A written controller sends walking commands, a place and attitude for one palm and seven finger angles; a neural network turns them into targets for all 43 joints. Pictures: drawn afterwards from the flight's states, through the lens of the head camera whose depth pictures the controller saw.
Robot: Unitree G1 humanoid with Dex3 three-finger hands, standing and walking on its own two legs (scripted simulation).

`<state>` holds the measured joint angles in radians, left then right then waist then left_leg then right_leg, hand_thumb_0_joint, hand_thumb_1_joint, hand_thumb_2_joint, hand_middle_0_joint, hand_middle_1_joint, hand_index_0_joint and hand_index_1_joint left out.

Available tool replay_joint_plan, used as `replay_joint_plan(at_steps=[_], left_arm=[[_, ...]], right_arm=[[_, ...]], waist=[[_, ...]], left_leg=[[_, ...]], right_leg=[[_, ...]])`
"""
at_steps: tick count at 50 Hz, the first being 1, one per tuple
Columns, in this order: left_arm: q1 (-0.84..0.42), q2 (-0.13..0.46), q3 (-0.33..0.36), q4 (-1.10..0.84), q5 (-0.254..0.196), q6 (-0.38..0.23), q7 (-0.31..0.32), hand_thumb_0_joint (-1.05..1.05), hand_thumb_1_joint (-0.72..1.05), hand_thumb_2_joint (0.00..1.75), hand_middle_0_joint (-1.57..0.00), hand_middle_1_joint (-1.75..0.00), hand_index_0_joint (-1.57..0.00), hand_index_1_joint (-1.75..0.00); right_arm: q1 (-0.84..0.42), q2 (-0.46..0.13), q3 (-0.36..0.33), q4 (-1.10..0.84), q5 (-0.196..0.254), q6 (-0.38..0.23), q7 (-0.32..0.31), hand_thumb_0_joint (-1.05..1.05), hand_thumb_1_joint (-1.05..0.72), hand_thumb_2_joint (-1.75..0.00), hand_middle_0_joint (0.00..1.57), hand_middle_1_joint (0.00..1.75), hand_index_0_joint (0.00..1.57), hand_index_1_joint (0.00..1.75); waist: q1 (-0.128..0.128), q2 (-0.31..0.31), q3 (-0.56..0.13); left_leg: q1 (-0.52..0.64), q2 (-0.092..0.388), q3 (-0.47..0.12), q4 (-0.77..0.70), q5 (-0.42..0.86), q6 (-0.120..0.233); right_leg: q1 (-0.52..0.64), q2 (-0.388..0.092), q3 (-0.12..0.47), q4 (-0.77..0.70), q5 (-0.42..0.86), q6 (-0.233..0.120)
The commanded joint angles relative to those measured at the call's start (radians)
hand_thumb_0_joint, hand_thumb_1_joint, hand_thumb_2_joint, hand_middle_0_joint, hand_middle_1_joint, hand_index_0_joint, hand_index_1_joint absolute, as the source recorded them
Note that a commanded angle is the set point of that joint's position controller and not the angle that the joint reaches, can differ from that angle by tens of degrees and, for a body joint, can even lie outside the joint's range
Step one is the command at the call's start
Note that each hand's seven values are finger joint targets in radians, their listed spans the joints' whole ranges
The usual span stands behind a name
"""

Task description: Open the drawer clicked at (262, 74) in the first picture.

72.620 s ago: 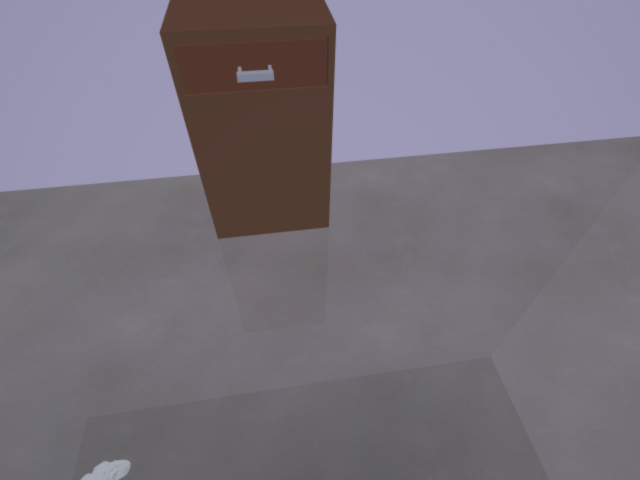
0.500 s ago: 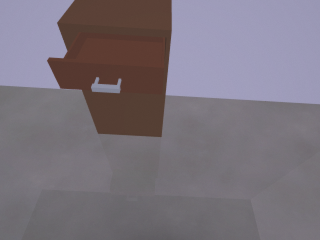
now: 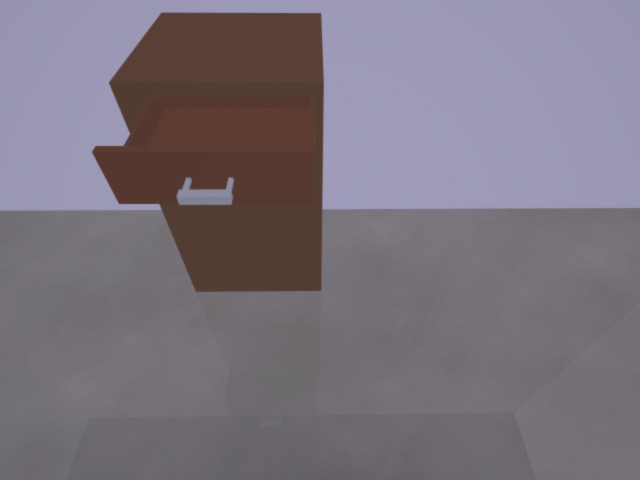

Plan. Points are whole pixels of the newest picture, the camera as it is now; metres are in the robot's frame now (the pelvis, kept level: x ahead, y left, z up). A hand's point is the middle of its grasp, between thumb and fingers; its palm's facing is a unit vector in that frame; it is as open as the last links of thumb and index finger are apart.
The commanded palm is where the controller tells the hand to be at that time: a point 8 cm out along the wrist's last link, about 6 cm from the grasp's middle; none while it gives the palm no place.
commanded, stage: let the arm hang, fingers relaxed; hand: left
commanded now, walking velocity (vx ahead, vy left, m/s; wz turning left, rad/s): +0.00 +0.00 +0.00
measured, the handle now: (207, 189) +0.65 +0.26 -0.05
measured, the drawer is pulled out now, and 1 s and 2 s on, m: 0.21 0.21 0.21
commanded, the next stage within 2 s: look to check the result in 0.12 s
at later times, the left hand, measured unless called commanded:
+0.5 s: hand out of the picture +0.00 +0.16 -0.18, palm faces +0.05 -0.98 -0.18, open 7.4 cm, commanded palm none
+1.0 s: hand out of the picture +0.04 +0.18 -0.17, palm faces +0.03 -0.98 -0.21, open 7.4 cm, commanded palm none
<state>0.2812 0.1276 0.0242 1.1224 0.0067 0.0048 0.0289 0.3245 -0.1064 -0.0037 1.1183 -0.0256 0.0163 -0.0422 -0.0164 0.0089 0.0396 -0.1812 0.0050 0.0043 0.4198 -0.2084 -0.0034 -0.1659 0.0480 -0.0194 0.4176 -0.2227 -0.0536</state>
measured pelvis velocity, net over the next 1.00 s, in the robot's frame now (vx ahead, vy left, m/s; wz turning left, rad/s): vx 0.02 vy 0.00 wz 0.00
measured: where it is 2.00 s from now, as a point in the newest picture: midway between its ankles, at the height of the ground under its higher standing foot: outside the picture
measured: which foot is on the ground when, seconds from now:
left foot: down 0.00-1.00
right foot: down 0.00-1.00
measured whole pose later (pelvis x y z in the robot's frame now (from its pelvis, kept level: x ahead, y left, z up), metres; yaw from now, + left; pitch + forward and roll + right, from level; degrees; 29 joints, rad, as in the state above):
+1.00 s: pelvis +0.02 +0.00 +0.00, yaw +0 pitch -1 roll +0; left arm 0.23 0.17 0.03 1.12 0.00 -0.01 0.03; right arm 0.24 -0.16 -0.01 1.12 -0.02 0.01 -0.04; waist -0.01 0.00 0.07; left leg -0.15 0.01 0.00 0.38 -0.21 -0.01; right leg -0.13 0.05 -0.02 0.38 -0.23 -0.06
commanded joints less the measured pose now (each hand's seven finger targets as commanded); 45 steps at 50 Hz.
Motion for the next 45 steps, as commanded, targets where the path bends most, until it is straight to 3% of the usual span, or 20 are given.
replay_joint_plan(at_steps=[1, 22, 35, 45], left_arm=[[0.071, 0.098, 0.016, -0.022, 0.001, -0.014, 0.009, 0.00, 0.90, 0.90, -0.20, -0.30, -0.20, -0.30], [0.070, 0.096, 0.015, -0.018, 0.000, -0.020, 0.011, 0.00, 0.90, 0.90, -0.20, -0.30, -0.20, -0.30], [0.043, 0.123, 0.018, -0.025, 0.001, -0.025, 0.011, 0.00, 0.90, 0.90, -0.20, -0.30, -0.20, -0.30], [0.011, 0.151, 0.020, -0.029, 0.000, -0.026, 0.008, 0.00, 0.90, 0.90, -0.20, -0.30, -0.20, -0.30]], right_arm=[[0.083, -0.079, -0.011, -0.023, 0.003, -0.016, -0.003, 0.00, -0.90, -0.90, 0.20, 0.30, 0.20, 0.30], [0.060, -0.095, -0.018, -0.024, 0.007, -0.019, -0.006, 0.00, -0.90, -0.90, 0.20, 0.30, 0.20, 0.30], [0.018, -0.123, -0.022, -0.028, 0.007, -0.022, -0.005, 0.00, -0.90, -0.90, 0.20, 0.30, 0.20, 0.30], [-0.017, -0.152, -0.024, -0.030, 0.007, -0.023, -0.003, 0.00, -0.90, -0.90, 0.20, 0.30, 0.20, 0.30]], waist=[[0.010, 0.012, 0.060], [0.005, 0.004, 0.051], [0.006, -0.002, 0.020], [0.008, 0.005, 0.024]], left_leg=[[-0.031, 0.068, -0.065, -0.066, 0.025, 0.035], [0.003, 0.077, -0.069, -0.063, 0.073, 0.031], [0.031, 0.081, -0.068, -0.064, 0.128, 0.030], [0.037, 0.085, -0.070, -0.079, 0.115, 0.028]], right_leg=[[-0.060, -0.128, 0.123, -0.126, -0.037, -0.006], [-0.048, -0.130, 0.113, -0.112, 0.046, -0.003], [-0.008, -0.135, 0.114, -0.104, 0.149, -0.001], [0.001, -0.137, 0.116, -0.118, 0.138, 0.001]])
